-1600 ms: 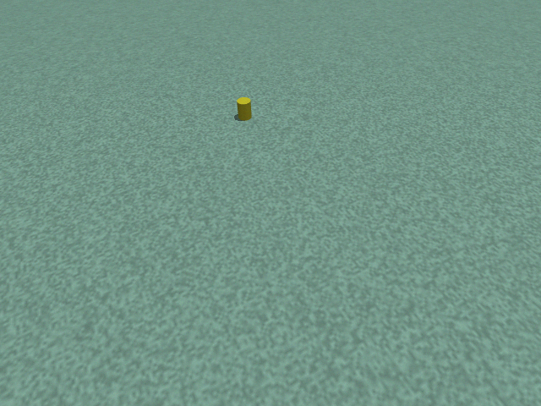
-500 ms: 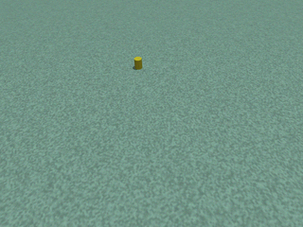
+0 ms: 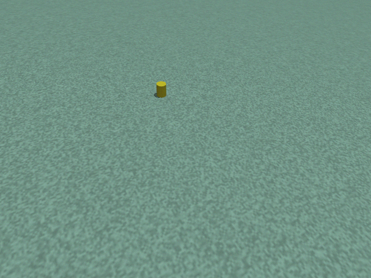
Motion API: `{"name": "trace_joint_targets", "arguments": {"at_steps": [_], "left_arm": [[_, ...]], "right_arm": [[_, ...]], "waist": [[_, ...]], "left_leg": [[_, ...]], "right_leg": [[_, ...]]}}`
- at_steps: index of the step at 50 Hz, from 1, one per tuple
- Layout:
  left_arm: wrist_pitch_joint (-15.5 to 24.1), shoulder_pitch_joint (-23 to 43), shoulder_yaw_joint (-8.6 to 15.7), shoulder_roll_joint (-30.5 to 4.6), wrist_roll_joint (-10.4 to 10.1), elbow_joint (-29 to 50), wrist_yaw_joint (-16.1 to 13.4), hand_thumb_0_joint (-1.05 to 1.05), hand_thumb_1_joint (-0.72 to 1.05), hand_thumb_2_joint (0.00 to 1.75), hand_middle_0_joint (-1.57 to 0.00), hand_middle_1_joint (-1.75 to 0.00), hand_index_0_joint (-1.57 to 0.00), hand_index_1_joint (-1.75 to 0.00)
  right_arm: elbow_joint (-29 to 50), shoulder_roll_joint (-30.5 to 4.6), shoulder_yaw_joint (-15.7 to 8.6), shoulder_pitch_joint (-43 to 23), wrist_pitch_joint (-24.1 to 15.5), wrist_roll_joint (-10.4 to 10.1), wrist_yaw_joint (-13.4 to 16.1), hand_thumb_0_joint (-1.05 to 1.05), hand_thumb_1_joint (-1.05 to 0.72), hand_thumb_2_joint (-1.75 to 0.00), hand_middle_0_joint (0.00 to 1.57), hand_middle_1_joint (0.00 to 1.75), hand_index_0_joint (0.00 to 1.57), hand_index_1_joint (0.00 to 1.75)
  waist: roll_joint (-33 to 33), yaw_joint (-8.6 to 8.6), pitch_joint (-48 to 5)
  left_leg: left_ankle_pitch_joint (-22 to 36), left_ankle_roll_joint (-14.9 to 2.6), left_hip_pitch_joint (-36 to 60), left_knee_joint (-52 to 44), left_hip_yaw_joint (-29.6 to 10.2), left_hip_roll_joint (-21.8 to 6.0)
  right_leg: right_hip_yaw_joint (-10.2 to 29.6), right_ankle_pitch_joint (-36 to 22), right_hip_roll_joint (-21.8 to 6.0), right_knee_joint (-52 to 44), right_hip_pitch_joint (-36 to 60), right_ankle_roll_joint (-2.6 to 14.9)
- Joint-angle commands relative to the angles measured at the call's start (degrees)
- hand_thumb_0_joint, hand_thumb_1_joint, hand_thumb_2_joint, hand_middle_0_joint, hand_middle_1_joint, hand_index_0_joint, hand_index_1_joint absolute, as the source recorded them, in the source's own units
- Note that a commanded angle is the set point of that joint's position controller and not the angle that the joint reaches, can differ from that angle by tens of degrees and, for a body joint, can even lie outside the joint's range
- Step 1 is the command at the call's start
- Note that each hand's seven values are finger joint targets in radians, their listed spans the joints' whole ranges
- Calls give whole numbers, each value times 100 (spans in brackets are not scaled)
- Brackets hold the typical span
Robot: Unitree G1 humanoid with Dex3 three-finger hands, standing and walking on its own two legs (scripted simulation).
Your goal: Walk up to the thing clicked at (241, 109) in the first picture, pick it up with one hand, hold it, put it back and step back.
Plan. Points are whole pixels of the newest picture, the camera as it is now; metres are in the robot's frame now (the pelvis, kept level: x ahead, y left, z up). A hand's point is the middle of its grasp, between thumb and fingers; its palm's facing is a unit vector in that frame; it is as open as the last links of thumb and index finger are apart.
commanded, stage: walk up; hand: left
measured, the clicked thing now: (161, 89) +1.90 +0.22 -0.71
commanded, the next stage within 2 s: none
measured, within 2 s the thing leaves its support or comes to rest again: neither
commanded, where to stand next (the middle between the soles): +1.51 -0.04 m, yaw +1 degrees
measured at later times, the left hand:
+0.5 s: hand (121, 194) +0.40 +0.20 -0.12, palm faces -0.02 -0.94 -0.35, open 7.4 cm
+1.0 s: hand (116, 147) +0.62 +0.27 -0.15, palm faces -0.08 -0.94 -0.32, open 7.4 cm
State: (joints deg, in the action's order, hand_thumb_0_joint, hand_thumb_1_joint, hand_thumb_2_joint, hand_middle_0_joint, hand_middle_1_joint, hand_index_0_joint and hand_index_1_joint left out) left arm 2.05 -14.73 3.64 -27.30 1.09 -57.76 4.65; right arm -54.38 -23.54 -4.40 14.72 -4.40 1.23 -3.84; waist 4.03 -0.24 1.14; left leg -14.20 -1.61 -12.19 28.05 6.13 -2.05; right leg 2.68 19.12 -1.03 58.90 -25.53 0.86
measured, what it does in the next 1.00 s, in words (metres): walks ahead: right foot, then left foot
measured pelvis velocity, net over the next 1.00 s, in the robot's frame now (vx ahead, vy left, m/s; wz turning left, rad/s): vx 0.55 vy -0.01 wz -0.01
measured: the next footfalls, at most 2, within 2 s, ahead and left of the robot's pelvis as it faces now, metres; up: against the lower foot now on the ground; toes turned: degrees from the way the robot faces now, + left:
right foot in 0.32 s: +0.36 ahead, -0.18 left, +0.00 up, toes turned -5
left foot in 0.74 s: +0.59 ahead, +0.10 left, +0.00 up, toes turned +8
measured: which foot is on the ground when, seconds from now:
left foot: down 0.00-0.34, up 0.36-0.72, down 0.74-1.00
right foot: up 0.00-0.30, down 0.32-0.76, up 0.78-1.00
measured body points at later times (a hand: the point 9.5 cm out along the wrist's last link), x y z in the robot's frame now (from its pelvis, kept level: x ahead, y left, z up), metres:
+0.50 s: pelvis +0.28 -0.05 +0.00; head +0.30 -0.07 +0.44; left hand +0.40 +0.25 -0.10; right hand +0.33 -0.37 -0.13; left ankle +0.23 +0.08 -0.67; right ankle +0.32 -0.17 -0.74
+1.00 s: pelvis +0.55 -0.01 +0.00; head +0.57 +0.02 +0.45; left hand +0.62 +0.32 -0.12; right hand +0.61 -0.33 -0.09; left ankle +0.55 +0.09 -0.74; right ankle +0.63 -0.17 -0.68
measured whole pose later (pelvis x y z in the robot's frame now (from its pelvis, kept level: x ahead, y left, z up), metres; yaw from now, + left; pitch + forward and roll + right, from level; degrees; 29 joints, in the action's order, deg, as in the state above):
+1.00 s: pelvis +0.55 -0.01 +0.00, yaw -1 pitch -2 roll +0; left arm 2.9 -15.3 2.5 -26.0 0.5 -53.2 4.5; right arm -49.9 -22.3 -2.5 17.0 -5.6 0.4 -3.8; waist 3.7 0.4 3.7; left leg -13.8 -2.1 -9.0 24.4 8.1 -1.9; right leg 0.2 14.4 -5.9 52.1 -30.9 -0.2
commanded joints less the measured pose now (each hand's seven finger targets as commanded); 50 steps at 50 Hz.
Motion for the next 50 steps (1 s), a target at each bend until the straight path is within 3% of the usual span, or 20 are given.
{"name": "trace_joint_targets", "arguments": {"at_steps": [1,6,12,14,15,16,17,18,20,23,27,33,36,37,38,39,41,43,47,50], "left_arm": [[129,265,263,-1098,-21,537,120,0,90,90,-20,-30,-20,-30],[115,1112,256,-935,-11,856,220,0,90,90,-20,-30,-20,-30],[208,1682,207,-692,-60,1002,187,0,90,90,-20,-30,-20,-30],[215,1247,255,-716,-72,860,126,0,90,90,-20,-30,-20,-30],[235,435,368,-873,-62,644,55,0,90,90,-20,-30,-20,-30],[266,-549,536,-1227,-6,451,-47,0,90,90,-20,-30,-20,-30],[303,-1034,683,-1863,-25,458,-115,0,90,90,-20,-30,-20,-30],[316,-788,673,-1966,-149,607,-134,0,90,90,-20,-30,-20,-30],[325,-83,528,-1493,-239,797,-208,0,90,90,-20,-30,-20,-30],[412,306,381,-1102,-175,919,-229,0,90,90,-20,-30,-20,-30],[505,430,381,-1179,-104,1167,-192,0,90,90,-20,-30,-20,-30],[505,545,412,-1343,-39,1189,-130,0,90,90,-20,-30,-20,-30],[428,76,241,-981,-56,1156,-161,0,90,90,-20,-30,-20,-30],[404,-59,100,-591,-90,1205,-184,0,90,90,-20,-30,-20,-30],[374,-265,150,-713,-217,1211,-245,0,90,90,-20,-30,-20,-30],[365,68,184,-1171,-119,1116,-310,0,90,90,-20,-30,-20,-30],[344,-265,134,-1123,-190,884,-253,0,90,90,-20,-30,-20,-30],[281,-463,166,-1067,-164,701,-173,0,90,90,-20,-30,-20,-30],[207,-45,152,-885,-79,888,-33,0,90,90,-20,-30,-20,-30],[199,343,159,-772,-39,1012,43,0,90,90,-20,-30,-20,-30]], "right_arm": [[501,-1631,-385,-80,-268,-92,117,0,-90,-90,20,30,20,30],[518,-1676,-405,150,-283,-126,101,0,-90,-90,20,30,20,30],[457,-1694,-404,486,-219,-71,145,0,-90,-90,20,30,20,30],[517,-1672,-394,490,-161,-38,194,0,-90,-90,20,30,20,30],[546,-1557,-331,488,-138,-20,196,0,-90,-90,20,30,20,30],[591,-1283,-221,627,-132,-15,188,0,-90,-90,20,30,20,30],[761,-837,-100,972,-159,-176,192,0,-90,-90,20,30,20,30],[752,-1399,-206,484,-160,-156,253,0,-90,-90,20,30,20,30],[584,-1455,-216,183,-185,-220,209,0,-90,-90,20,30,20,30],[414,-1215,-198,563,-95,-118,83,0,-90,-90,20,30,20,30],[593,-1119,-263,132,-19,-39,-92,0,-90,-90,20,30,20,30],[686,-1063,-344,-207,-88,-13,-177,0,-90,-90,20,30,20,30],[358,-1452,-493,822,-167,75,-59,0,-90,-90,20,30,20,30],[245,-1897,-650,1634,-184,182,40,0,-90,-90,20,30,20,30],[499,-2233,-682,1381,-210,46,84,0,-90,-90,20,30,20,30],[560,-2192,-695,1042,-185,-156,96,0,-90,-90,20,30,20,30],[764,-1759,-463,330,-185,-168,167,0,-90,-90,20,30,20,30],[794,-1522,-352,89,-233,-168,156,0,-90,-90,20,30,20,30],[812,-1554,-339,308,-301,-128,152,0,-90,-90,20,30,20,30],[819,-1587,-348,302,-299,-152,134,0,-90,-90,20,30,20,30]], "waist": [[-1232,61,352],[-1051,279,634],[-868,327,342],[-708,63,50],[-320,-377,-417],[298,-796,-974],[1708,-811,-1486],[1111,-874,-1238],[217,-529,-487],[478,-85,-50],[375,-77,208],[130,81,57],[-1153,553,-539],[-2238,947,-946],[-2229,745,-927],[-1280,692,-724],[-899,241,-268],[-1177,43,-11],[-1179,166,73],[-1061,194,241]], "left_leg": [[-1997,-833,513,-2217,-1612,-1395],[-1434,-855,631,-2348,-1180,-1335],[1086,-819,1053,-1474,-592,-1285],[2102,-698,983,-416,-369,-1164],[2462,-533,540,838,-92,-883],[1675,-365,-551,2462,50,-541],[-961,-68,-2222,4117,94,276],[-1521,-87,-2794,4586,-648,83],[-631,-128,-2543,4581,-1051,-308],[-224,-76,-1855,3376,-932,-492],[-71,191,-1804,1972,-563,-567],[1112,89,-467,686,-201,-438],[-20,-251,1432,180,-54,-28],[-1050,-604,2206,-279,-1643,-1071],[-1814,-1165,2502,-1489,-4493,-2279],[-2079,-1357,1834,-1590,-4463,-2379],[-1125,-870,1095,-1402,-2650,-1788],[-548,-798,323,-1530,-1679,-1470],[255,-1095,662,-1693,-1227,-1491],[500,-1095,693,-1621,-856,-1371]], "right_leg": [[33,-626,-537,-616,-1152,-250],[-168,-1373,-686,-1603,-1196,-193],[-649,-1431,-425,-2696,-90,89],[-842,-1050,-146,-2942,813,197],[-969,-958,46,-3016,2075,309],[-463,-341,-232,-2949,3531,446],[2693,741,-2122,-3887,4726,1088],[3710,881,-2531,-4357,4363,1600],[2087,-297,-2024,-4284,3112,1456],[712,-879,-1383,-4403,1814,1086],[226,-77,-1427,-4785,1230,1304],[-142,61,-1333,-4417,873,986],[-746,-1657,-716,-1785,456,673],[-837,-895,-282,130,-448,407],[-425,1004,480,939,-1669,242],[287,856,11,1355,-1562,291],[442,35,-367,852,-1250,179],[190,-108,-579,297,-758,74],[-120,-444,-680,-663,-1004,-134],[-252,-1013,-752,-1474,-932,-109]]}}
